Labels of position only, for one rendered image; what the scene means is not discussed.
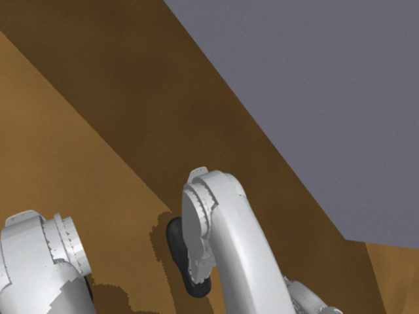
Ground right robot hand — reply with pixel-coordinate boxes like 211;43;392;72
282;275;328;314

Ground right robot foot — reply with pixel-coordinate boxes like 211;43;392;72
166;217;211;298

